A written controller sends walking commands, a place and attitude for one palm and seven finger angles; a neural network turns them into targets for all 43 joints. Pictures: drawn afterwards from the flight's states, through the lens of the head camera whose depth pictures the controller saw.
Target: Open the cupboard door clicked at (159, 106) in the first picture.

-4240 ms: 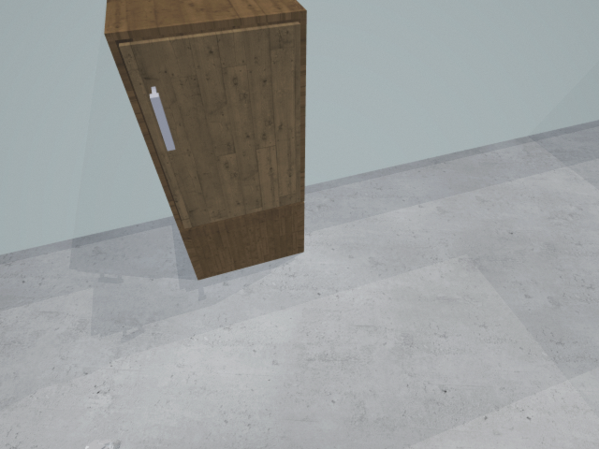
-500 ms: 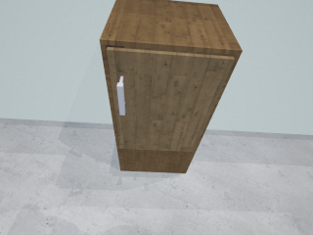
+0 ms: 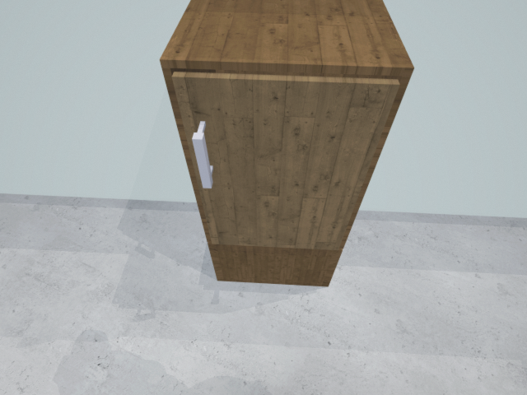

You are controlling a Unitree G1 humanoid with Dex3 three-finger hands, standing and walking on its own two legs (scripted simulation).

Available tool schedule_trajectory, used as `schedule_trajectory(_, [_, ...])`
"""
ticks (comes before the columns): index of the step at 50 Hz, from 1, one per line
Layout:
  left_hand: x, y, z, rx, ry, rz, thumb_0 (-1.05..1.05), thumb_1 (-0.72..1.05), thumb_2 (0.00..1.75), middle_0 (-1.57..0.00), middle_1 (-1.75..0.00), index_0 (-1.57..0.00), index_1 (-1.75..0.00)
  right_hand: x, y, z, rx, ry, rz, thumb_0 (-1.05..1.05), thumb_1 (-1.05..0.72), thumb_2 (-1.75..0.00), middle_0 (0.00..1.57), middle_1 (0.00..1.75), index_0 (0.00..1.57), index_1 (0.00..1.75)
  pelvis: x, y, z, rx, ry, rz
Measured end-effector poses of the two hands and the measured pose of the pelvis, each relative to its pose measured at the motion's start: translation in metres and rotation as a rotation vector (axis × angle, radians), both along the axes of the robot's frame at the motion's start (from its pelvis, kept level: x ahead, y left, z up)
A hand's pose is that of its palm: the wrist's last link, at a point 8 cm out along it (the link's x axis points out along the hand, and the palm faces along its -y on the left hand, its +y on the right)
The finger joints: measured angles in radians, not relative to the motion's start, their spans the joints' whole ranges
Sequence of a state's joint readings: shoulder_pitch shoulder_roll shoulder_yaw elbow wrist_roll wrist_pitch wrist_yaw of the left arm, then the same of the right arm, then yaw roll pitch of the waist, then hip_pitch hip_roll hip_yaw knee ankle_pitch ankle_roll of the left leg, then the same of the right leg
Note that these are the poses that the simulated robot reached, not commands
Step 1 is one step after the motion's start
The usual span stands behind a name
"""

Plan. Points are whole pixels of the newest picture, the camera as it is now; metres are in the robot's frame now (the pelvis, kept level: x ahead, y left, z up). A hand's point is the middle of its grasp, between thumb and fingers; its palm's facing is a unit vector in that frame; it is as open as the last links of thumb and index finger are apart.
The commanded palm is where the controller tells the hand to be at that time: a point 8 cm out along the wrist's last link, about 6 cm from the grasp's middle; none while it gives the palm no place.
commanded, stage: come to a stop and stand still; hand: left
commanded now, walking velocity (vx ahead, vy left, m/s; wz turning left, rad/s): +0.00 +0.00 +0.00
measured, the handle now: (205, 156) +0.57 +0.18 -0.01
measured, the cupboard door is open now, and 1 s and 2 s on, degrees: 0 0 0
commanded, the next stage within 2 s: look again from close up in 0.46 s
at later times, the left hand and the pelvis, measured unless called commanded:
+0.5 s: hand out of the picture -0.02 +0.20 -0.17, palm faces +0.00 -0.98 -0.18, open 7.4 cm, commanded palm none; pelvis -0.01 +0.03 +0.01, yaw -1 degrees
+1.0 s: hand out of the picture +0.00 +0.25 -0.16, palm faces +0.00 -0.96 -0.28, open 7.4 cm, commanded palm none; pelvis -0.06 +0.03 +0.00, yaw +0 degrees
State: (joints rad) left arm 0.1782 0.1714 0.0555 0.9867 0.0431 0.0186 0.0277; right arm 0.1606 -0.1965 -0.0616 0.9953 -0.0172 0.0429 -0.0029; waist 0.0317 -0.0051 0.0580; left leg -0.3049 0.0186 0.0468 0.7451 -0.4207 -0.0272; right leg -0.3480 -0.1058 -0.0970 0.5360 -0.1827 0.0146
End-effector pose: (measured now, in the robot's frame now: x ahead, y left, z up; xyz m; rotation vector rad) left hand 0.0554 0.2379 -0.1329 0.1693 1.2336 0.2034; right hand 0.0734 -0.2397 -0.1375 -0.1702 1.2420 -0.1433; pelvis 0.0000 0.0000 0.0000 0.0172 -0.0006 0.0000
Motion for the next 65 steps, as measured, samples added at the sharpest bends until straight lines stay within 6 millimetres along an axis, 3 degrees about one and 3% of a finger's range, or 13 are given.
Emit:
schedule_trajectory(4, [-0.013,0.021,-0.014,-0.028,0.020,0.013,0.00,0.91,0.90,-0.20,-0.30,-0.20,-0.30,-0.007,0.016,0.008,-0.034,-0.044,0.007,0.00,-0.91,-0.90,0.20,0.29,0.20,0.30,-0.007,0.016,-0.005,-0.015,-0.007,-0.003])
schedule_trajectory(10, [-0.035,0.033,-0.008,-0.040,0.082,0.019,0.00,0.91,0.90,-0.20,-0.30,-0.20,-0.30,-0.035,0.038,0.015,-0.032,0.026,0.002,0.00,-0.92,-0.90,0.20,0.29,0.20,0.30,-0.008,0.027,0.007,-0.017,0.006,-0.001])
schedule_trajectory(19, [-0.067,0.019,-0.002,-0.040,0.174,-0.010,0.00,0.91,0.90,-0.19,-0.30,-0.20,-0.30,-0.070,0.046,-0.002,0.019,0.102,-0.057,0.01,-0.93,-0.90,0.20,0.29,0.20,0.30,-0.010,0.032,0.008,-0.008,-0.003,-0.015])
schedule_trajectory(29, [-0.079,0.005,-0.004,-0.066,0.178,-0.036,0.01,0.92,0.90,-0.20,-0.30,-0.20,-0.30,-0.109,0.057,-0.001,0.052,0.167,-0.063,0.01,-0.92,-0.90,0.20,0.29,0.20,0.30,-0.019,0.029,0.011,-0.009,-0.023,-0.017])
schedule_trajectory(34, [-0.076,0.018,-0.005,-0.035,0.100,-0.044,0.01,0.92,0.90,-0.20,-0.30,-0.20,-0.30,-0.109,0.045,0.000,0.020,0.109,-0.044,0.01,-0.91,-0.90,0.20,0.29,0.21,0.30,-0.030,0.027,0.005,-0.016,-0.020,0.003])
schedule_trajectory(43, [-0.064,0.045,0.002,0.022,-0.002,-0.059,0.01,0.91,0.90,-0.20,-0.30,-0.20,-0.30,-0.080,0.016,0.010,-0.058,-0.031,-0.016,0.01,-0.91,-0.90,0.20,0.29,0.20,0.30,-0.045,0.032,0.002,-0.024,-0.043,-0.001])
schedule_trajectory(51, [-0.065,0.059,0.012,0.047,-0.040,-0.072,0.01,0.91,0.90,-0.20,-0.30,-0.20,-0.30,-0.066,0.011,0.020,-0.072,-0.091,0.029,0.01,-0.91,-0.90,0.20,0.29,0.20,0.30,-0.058,0.035,0.005,-0.021,-0.051,0.000])
schedule_trajectory(57, [-0.081,0.061,0.012,0.043,-0.006,-0.068,0.00,0.91,0.90,-0.20,-0.30,-0.20,-0.30,-0.075,0.015,0.018,-0.058,-0.063,0.038,0.01,-0.91,-0.90,0.20,0.29,0.20,0.30,-0.063,0.036,0.007,-0.020,-0.046,0.003])
schedule_trajectory(65, [-0.112,0.050,0.003,0.010,0.087,-0.043,0.00,0.91,0.90,-0.20,-0.30,-0.20,-0.30,-0.106,0.027,0.011,-0.033,0.038,0.012,0.01,-0.91,-0.90,0.20,0.29,0.20,0.30,-0.063,0.037,0.008,-0.020,-0.038,0.004])
